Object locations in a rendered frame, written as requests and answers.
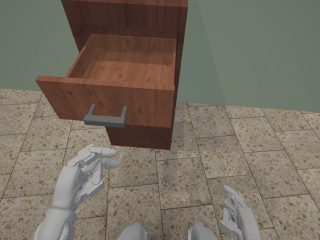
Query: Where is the robot left forearm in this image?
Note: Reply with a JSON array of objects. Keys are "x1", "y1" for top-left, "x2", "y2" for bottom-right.
[{"x1": 32, "y1": 207, "x2": 77, "y2": 240}]

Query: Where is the handle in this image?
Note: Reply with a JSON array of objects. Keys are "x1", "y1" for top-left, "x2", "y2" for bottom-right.
[{"x1": 83, "y1": 104, "x2": 128, "y2": 128}]

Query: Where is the robot right hand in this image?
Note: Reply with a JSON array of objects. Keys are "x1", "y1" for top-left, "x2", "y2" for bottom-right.
[{"x1": 220, "y1": 185, "x2": 262, "y2": 240}]

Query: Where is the robot left thigh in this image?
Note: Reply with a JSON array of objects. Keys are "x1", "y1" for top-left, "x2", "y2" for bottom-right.
[{"x1": 117, "y1": 225, "x2": 148, "y2": 240}]

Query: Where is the drawer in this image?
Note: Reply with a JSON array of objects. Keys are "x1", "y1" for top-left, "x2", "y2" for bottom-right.
[{"x1": 35, "y1": 33, "x2": 177, "y2": 128}]

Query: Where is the robot right shin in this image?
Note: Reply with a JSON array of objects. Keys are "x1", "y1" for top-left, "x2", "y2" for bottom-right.
[{"x1": 194, "y1": 222, "x2": 204, "y2": 227}]

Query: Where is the cabinet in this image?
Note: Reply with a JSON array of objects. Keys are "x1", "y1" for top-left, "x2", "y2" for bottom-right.
[{"x1": 61, "y1": 0, "x2": 188, "y2": 150}]

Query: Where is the robot left hand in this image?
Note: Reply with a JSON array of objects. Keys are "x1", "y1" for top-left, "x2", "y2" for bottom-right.
[{"x1": 52, "y1": 143, "x2": 121, "y2": 212}]

